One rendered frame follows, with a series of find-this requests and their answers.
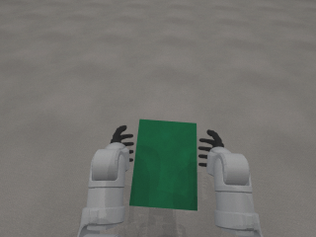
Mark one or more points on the right robot hand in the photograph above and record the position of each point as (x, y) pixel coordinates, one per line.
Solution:
(217, 142)

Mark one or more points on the carton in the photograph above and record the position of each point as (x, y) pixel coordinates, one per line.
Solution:
(165, 171)

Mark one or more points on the left robot hand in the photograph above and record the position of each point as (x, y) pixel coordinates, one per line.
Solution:
(118, 137)

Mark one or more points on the left robot forearm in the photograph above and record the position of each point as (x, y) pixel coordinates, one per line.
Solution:
(104, 208)

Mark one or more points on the right robot forearm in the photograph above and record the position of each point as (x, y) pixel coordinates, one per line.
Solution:
(235, 212)

